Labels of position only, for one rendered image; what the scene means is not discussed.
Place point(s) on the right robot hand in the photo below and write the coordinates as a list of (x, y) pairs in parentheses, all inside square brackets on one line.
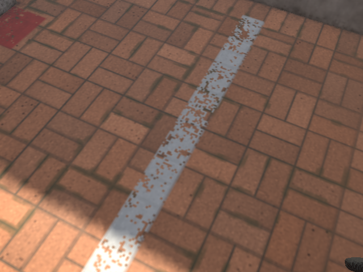
[(354, 264)]

